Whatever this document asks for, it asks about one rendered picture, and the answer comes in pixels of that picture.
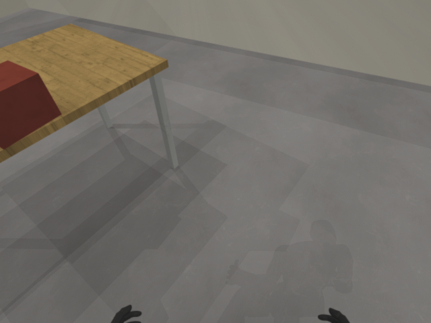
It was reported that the carton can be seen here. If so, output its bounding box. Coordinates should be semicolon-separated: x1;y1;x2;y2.
0;61;62;149

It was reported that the table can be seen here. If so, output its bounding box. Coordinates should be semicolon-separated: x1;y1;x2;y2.
0;24;178;169

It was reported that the left robot hand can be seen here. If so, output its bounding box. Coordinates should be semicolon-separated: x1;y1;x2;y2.
111;305;141;323

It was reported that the right robot hand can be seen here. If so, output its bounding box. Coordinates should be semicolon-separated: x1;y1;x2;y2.
318;308;350;323

